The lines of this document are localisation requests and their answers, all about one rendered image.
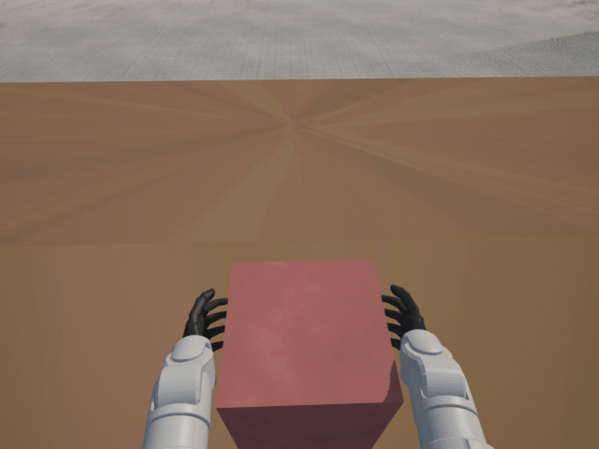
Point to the robot left hand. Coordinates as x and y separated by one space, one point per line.
199 321

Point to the left robot forearm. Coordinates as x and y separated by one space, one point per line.
179 415

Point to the right robot forearm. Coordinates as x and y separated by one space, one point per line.
443 407

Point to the carton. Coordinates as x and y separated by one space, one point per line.
307 360

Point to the robot right hand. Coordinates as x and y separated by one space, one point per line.
408 315

